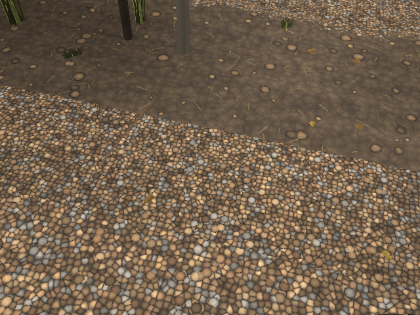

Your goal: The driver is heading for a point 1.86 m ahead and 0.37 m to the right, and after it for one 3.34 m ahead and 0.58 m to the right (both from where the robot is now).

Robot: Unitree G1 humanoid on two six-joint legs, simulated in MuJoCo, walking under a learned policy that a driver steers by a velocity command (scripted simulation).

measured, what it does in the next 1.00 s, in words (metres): goes down: left foot 0.19 m lower, then right foot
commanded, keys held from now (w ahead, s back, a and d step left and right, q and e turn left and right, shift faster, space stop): w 0.86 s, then w+e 0.14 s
